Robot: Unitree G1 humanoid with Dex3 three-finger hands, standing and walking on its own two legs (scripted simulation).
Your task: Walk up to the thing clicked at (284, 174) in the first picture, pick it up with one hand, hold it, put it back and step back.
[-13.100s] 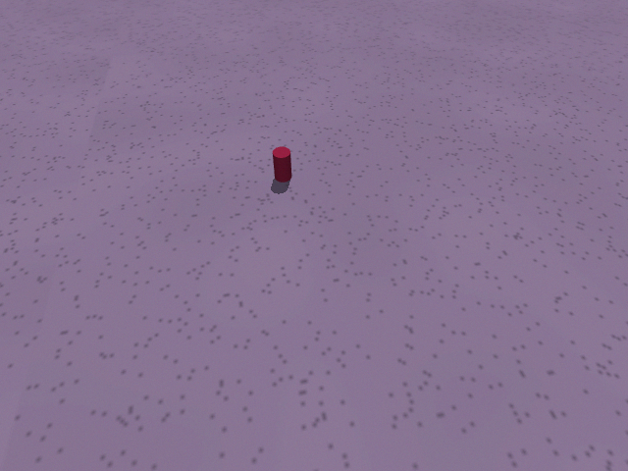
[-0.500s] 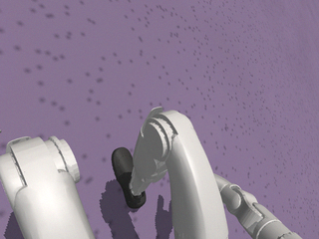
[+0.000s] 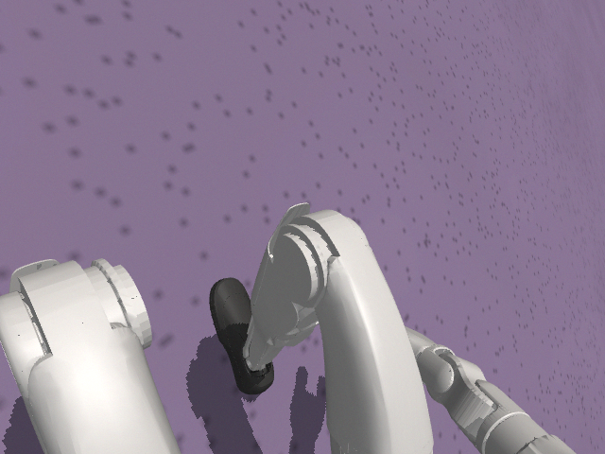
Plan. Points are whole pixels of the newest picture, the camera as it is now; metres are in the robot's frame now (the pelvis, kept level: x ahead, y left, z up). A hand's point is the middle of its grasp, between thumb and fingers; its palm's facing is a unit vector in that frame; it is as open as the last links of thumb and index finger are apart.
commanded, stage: close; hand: left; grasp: from the side
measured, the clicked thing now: out of the picture +0.45 +0.29 -0.22
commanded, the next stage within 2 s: settle in 0.14 s
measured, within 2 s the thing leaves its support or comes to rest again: leaves its support in 0.56 s
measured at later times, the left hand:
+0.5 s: hand out of the picture +0.43 +0.29 -0.19, palm faces +0.40 -0.92 +0.00, open 11.1 cm
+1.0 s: hand out of the picture +0.41 +0.31 -0.09, palm faces +0.36 -0.93 -0.02, open 11.2 cm
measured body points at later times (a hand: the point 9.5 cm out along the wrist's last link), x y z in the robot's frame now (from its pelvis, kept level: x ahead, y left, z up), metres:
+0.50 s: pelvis +0.00 +0.00 +0.00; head +0.24 +0.21 +0.32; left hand +0.40 +0.33 -0.19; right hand +0.17 -0.25 -0.03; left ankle +0.08 +0.11 -0.26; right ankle +0.17 -0.13 -0.25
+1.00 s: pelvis +0.01 -0.01 +0.02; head +0.20 +0.18 +0.39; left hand +0.38 +0.36 -0.08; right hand +0.19 -0.24 -0.03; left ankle +0.08 +0.11 -0.26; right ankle +0.17 -0.13 -0.25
